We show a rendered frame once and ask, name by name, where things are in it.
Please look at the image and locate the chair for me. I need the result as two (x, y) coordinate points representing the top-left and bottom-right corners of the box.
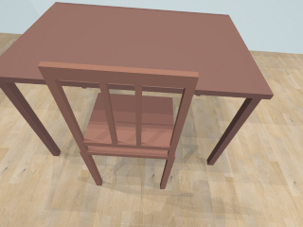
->
(38, 61), (199, 189)

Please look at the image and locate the table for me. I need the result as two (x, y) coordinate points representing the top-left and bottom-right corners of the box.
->
(0, 2), (274, 166)

